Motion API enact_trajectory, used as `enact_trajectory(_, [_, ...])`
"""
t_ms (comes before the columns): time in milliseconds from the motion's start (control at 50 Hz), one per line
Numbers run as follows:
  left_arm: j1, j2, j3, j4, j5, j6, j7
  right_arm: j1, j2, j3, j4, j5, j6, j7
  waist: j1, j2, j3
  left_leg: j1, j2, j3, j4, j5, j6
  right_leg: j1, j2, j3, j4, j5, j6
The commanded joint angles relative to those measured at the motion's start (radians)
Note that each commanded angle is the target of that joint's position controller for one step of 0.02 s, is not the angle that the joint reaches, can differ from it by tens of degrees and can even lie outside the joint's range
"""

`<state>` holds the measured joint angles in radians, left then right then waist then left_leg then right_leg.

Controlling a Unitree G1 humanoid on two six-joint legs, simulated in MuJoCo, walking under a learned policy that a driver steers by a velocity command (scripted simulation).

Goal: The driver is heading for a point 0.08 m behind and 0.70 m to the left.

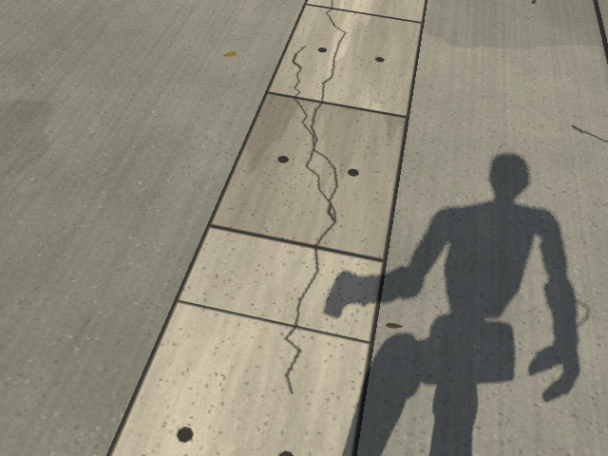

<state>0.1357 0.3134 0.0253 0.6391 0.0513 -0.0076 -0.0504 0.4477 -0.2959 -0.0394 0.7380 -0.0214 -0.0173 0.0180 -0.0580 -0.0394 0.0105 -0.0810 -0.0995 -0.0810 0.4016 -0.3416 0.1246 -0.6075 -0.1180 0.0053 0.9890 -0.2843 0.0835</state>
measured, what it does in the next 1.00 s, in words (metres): walks ahead, turning left: right foot, then left foot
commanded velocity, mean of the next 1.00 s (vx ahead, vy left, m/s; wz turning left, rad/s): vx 0.37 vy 0.00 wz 0.53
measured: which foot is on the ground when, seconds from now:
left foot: down 0.00-0.20, up 0.22-0.58, down 0.60-1.00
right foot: up 0.00-0.16, down 0.18-0.60, up 0.62-0.98, down 1.00-1.00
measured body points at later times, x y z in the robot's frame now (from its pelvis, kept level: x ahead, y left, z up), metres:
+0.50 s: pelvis +0.37 -0.04 +0.00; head +0.41 -0.02 +0.45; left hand +0.32 +0.23 -0.13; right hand +0.65 -0.22 -0.07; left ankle +0.52 +0.11 -0.70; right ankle +0.32 -0.14 -0.74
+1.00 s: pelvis +0.53 -0.03 -0.01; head +0.57 +0.00 +0.44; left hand +0.58 +0.30 -0.09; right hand +0.81 -0.22 -0.09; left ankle +0.56 +0.09 -0.74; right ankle +0.65 -0.11 -0.74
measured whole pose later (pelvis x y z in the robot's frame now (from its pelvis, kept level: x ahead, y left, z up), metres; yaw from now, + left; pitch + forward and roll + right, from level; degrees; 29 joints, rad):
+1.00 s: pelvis +0.53 -0.03 -0.01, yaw +31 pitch +2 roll +0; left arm 0.05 0.29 0.04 0.68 0.00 -0.01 0.02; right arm 0.19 -0.33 -0.11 0.62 0.03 0.06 -0.04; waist -0.04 -0.01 0.06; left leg -0.40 -0.21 -0.32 0.51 -0.11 0.02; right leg -0.39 0.06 0.16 0.55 -0.25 0.05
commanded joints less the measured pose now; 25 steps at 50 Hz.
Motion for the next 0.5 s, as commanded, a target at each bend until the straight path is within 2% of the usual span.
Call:
enact_trajectory(20, [-0.149, 0.084, 0.015, -0.09, -0.019, -0.013, -0.005, -0.104, -0.202, -0.061, -0.071, 0.002, -0.047, -0.005, 0.024, 0.08, 0.095, -0.082, 0.168, -0.246, -0.258, 0.066, 0.165, -0.041, 0.032, -0.033, -0.222, 0.149, 0.014])
enact_trajectory(60, [-0.181, 0.067, 0.007, -0.099, -0.029, -0.02, -0.009, -0.083, -0.203, -0.061, -0.044, 0.013, -0.062, -0.007, 0.005, 0.109, 0.08, -0.095, 0.193, -0.231, -0.277, 0.184, 0.139, 0.087, 0.042, -0.037, -0.352, 0.274, -0.014])
enact_trajectory(80, [-0.17, 0.072, 0.01, -0.095, -0.03, -0.023, -0.007, -0.076, -0.202, -0.059, -0.029, 0.019, -0.069, -0.007, 0.009, 0.112, 0.071, -0.086, 0.22, -0.235, -0.284, 0.26, 0.126, 0.15, 0.046, -0.037, -0.376, 0.316, -0.037])
enact_trajectory(120, [-0.095, 0.109, 0.026, -0.072, -0.026, -0.028, 0.005, -0.076, -0.218, -0.06, -0.006, 0.018, -0.072, -0.007, 0.041, 0.106, 0.042, -0.007, 0.251, -0.221, -0.218, 0.49, 0.091, 0.239, 0.069, -0.045, -0.39, 0.272, -0.08])
enact_trajectory(140, [0.002, 0.132, 0.041, -0.044, -0.026, -0.03, 0.017, -0.08, -0.235, -0.063, 0.006, 0.01, -0.069, -0.007, 0.088, 0.101, -0.012, 0.035, 0.239, -0.196, -0.097, 0.707, 0.072, 0.329, 0.106, -0.064, -0.383, 0.182, -0.098])
enact_trajectory(160, [0.204, 0.151, 0.058, 0.015, -0.029, -0.03, 0.035, -0.102, -0.249, -0.067, 0.018, -0.006, -0.06, -0.007, 0.196, 0.07, -0.106, 0.006, 0.194, -0.145, 0.149, 0.852, 0.053, 0.525, 0.151, -0.102, -0.384, 0.093, -0.111])
enact_trajectory(180, [0.413, 0.193, 0.075, 0.069, -0.018, -0.033, 0.057, -0.116, -0.214, -0.058, 0.023, -0.016, -0.061, -0.008, 0.294, 0.03, -0.183, -0.149, 0.14, -0.116, 0.469, 0.763, 0.024, 0.754, 0.081, -0.049, -0.369, 0.016, -0.119])
enact_trajectory(200, [0.514, 0.317, 0.095, 0.087, 0.015, -0.044, 0.072, -0.078, -0.054, -0.02, -0.026, 0.004, -0.073, -0.011, 0.267, -0.291, -0.245, -0.399, -0.018, -0.055, 0.887, 0.152, -0.025, 0.876, -0.179, 0.391, -0.564, -0.341, -0.151])
enact_trajectory(220, [0.415, 0.311, 0.092, 0.089, 0.005, -0.05, 0.052, 0.069, -0.029, -0.006, -0.015, 0.022, -0.086, -0.005, 0.131, -0.43, -0.285, -0.546, -0.111, -0.155, 0.994, -0.136, -0.019, 0.884, -0.283, 0.915, -0.806, -0.264, -0.223])
enact_trajectory(240, [0.234, 0.201, 0.078, 0.046, -0.004, -0.049, 0.043, 0.038, -0.081, -0.013, 0.028, 0.008, -0.073, -0.016, 0.067, -0.204, -0.126, -0.588, -0.001, -0.119, 1.034, -0.055, -0.018, 0.753, -0.29, 0.769, -0.747, -0.169, -0.271])
enact_trajectory(260, [0.172, 0.123, 0.062, 0.036, -0.016, -0.056, 0.035, -0.052, -0.105, -0.013, 0.035, -0.003, -0.064, -0.013, 0.077, -0.029, -0.059, -0.529, 0.042, -0.075, 0.996, 0.017, -0.03, 0.611, -0.249, 0.573, -0.702, 0.097, -0.292])
enact_trajectory(280, [0.143, 0.072, 0.048, 0.026, -0.06, -0.088, 0.036, -0.151, -0.103, -0.017, -0.014, 0.074, -0.072, -0.021, 0.1, -0.054, -0.037, -0.534, 0.097, -0.069, 1.0, -0.042, -0.053, 0.589, -0.191, 0.403, -0.702, 0.299, -0.292])
enact_trajectory(300, [0.129, 0.059, 0.039, 0.054, -0.06, -0.108, 0.033, -0.2, -0.124, -0.024, -0.028, 0.075, -0.07, -0.023, 0.081, -0.047, -0.034, -0.521, 0.128, -0.076, 0.923, -0.029, -0.058, 0.552, -0.156, 0.301, -0.693, 0.488, -0.285])
enact_trajectory(320, [0.139, 0.048, 0.033, 0.075, -0.051, -0.123, 0.032, -0.212, -0.116, -0.024, -0.032, 0.064, -0.061, -0.021, 0.066, -0.05, -0.028, -0.5, 0.141, -0.075, 0.865, -0.019, -0.063, 0.529, -0.144, 0.243, -0.699, 0.615, -0.274])
enact_trajectory(360, [0.144, 0.064, 0.032, 0.106, -0.058, -0.135, 0.036, -0.225, -0.064, -0.01, -0.041, 0.044, -0.048, -0.018, 0.044, -0.037, -0.004, -0.508, 0.138, -0.042, 0.722, -0.006, -0.083, 0.505, -0.129, 0.159, -0.723, 0.784, -0.274])
enact_trajectory(380, [0.131, 0.096, 0.038, 0.111, -0.059, -0.133, 0.041, -0.248, -0.04, 0.001, -0.055, 0.032, -0.048, -0.015, 0.037, -0.025, 0.007, -0.505, 0.133, -0.012, 0.625, 0.033, -0.095, 0.478, -0.117, 0.117, -0.74, 0.841, -0.278])
enact_trajectory(420, [0.086, 0.134, 0.046, 0.106, -0.064, -0.119, 0.058, -0.311, -0.01, 0.019, -0.076, 0.025, -0.056, 0.0, 0.037, -0.023, -0.009, -0.402, 0.12, 0.056, 0.377, 0.214, -0.114, 0.418, -0.051, 0.001, -0.763, 0.864, -0.265])
enact_trajectory(440, [0.106, 0.141, 0.048, 0.111, -0.068, -0.114, 0.064, -0.357, -0.008, 0.022, -0.08, 0.023, -0.061, 0.01, 0.062, -0.03, -0.028, -0.349, 0.102, 0.079, 0.283, 0.332, -0.121, 0.417, -0.028, -0.029, -0.768, 0.832, -0.253])
enact_trajectory(480, [0.148, 0.156, 0.052, 0.13, -0.073, -0.105, 0.067, -0.405, -0.024, 0.017, -0.089, 0.021, -0.062, 0.023, 0.083, -0.039, -0.052, -0.294, 0.087, 0.068, 0.174, 0.465, -0.119, 0.469, -0.042, -0.026, -0.767, 0.747, -0.242])
enact_trajectory(500, [0.136, 0.164, 0.055, 0.132, -0.072, -0.1, 0.07, -0.402, -0.046, 0.009, -0.09, 0.023, -0.061, 0.027, 0.073, -0.041, -0.055, -0.293, 0.088, 0.055, 0.142, 0.481, -0.107, 0.504, -0.06, -0.037, -0.755, 0.711, -0.233])
Velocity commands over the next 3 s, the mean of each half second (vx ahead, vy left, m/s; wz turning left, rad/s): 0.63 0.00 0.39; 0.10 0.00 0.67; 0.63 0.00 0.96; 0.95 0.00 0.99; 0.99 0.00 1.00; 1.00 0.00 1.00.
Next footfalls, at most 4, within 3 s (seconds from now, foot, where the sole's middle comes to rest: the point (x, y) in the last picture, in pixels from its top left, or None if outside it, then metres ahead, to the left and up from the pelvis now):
0.18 right None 0.36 -0.14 -0.78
0.60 left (241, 408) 0.60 0.10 -0.78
1.00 right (321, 371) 0.69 -0.09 -0.78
1.56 left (144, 417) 0.59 0.31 -0.78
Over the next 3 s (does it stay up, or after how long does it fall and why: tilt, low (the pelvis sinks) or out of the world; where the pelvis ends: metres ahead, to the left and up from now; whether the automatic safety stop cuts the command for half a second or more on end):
stays up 0.43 1.46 -0.01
